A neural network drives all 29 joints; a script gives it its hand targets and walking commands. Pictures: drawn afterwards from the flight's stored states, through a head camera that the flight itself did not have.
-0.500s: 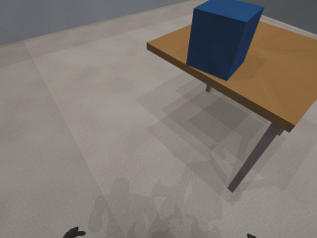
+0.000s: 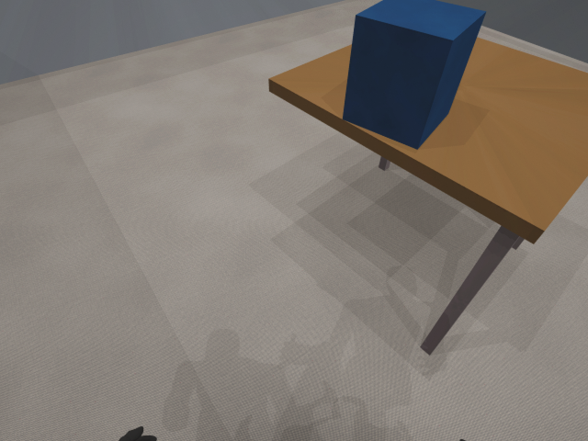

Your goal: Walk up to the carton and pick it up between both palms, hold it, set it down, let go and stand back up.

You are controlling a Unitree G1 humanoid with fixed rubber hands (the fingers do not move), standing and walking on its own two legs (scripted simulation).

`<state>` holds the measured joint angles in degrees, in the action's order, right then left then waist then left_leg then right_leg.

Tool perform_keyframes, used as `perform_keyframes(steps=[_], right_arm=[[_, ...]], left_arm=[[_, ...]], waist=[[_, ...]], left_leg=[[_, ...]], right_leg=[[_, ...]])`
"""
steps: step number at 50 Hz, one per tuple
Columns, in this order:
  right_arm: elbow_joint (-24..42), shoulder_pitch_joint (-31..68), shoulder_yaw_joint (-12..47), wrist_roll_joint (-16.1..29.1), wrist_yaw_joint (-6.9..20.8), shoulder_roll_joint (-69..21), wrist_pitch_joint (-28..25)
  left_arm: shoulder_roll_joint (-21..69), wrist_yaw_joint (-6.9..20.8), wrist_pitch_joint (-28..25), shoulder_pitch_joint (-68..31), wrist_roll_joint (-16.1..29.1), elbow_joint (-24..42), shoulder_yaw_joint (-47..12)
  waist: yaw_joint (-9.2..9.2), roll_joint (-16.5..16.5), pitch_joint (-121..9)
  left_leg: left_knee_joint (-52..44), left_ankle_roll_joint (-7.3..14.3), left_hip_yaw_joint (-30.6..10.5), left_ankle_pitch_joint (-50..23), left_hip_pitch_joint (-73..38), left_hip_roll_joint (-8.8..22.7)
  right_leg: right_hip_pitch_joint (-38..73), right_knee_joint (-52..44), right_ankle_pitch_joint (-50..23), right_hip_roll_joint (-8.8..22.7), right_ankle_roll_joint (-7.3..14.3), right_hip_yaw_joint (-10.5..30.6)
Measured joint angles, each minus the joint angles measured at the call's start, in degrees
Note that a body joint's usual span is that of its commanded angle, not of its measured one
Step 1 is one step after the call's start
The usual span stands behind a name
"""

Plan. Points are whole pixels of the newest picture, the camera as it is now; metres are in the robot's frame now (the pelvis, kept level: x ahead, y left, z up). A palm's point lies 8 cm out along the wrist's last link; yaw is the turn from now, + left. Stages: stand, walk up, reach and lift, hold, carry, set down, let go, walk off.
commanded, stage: stand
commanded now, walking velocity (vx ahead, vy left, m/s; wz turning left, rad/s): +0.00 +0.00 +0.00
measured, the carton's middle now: (407, 70) +0.90 -0.24 +0.08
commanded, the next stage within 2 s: none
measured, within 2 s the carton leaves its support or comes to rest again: neither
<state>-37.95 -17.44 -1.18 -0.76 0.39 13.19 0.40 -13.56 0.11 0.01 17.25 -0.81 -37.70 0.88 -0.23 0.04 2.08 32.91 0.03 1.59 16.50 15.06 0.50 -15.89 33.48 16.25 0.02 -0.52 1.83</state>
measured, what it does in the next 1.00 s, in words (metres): stands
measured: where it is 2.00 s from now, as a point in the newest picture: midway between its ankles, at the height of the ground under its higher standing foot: outside the picture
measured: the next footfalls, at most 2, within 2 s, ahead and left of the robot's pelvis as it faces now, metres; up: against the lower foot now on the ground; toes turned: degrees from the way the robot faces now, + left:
none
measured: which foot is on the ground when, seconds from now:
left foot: down 0.00-1.00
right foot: down 0.00-1.00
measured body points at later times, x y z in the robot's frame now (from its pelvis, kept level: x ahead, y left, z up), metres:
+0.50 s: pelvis +0.00 +0.00 +0.00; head +0.01 +0.00 +0.45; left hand +0.10 +0.25 -0.11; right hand +0.09 -0.25 -0.12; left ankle +0.01 +0.12 -0.73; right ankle +0.02 -0.13 -0.73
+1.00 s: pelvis +0.00 +0.00 +0.00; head +0.01 +0.00 +0.45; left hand +0.10 +0.25 -0.11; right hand +0.07 -0.25 -0.12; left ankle +0.01 +0.12 -0.73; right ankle +0.02 -0.13 -0.73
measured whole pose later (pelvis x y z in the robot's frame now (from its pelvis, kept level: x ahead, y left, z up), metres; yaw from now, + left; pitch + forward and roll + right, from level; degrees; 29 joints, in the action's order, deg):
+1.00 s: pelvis +0.00 +0.00 +0.00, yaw -2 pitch -2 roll +0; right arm -40.9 -19.0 -0.6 -0.6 0.0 13.9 0.4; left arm -13.9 -0.2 0.1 18.2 -0.6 -40.6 0.6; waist -0.1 -0.2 1.9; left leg 30.9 0.1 3.1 15.9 13.5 0.9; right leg -15.2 31.8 15.1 -0.5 -0.8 3.8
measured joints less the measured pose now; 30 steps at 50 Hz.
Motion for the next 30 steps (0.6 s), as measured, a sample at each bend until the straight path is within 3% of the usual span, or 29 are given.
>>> perform_keyframes(steps=[30], right_arm=[[-1.68,-0.92,0.42,0.21,-0.24,0.44,-0.02]], left_arm=[[-0.28,-0.22,0.13,0.45,0.1,-1.59,-0.17]], waist=[[0.1,-0.22,-0.19]], left_leg=[[-1.18,0.02,0.84,-0.28,-1.19,0.24]], right_leg=[[0.68,-0.97,-0.58,-0.26,-0.14,1.07]])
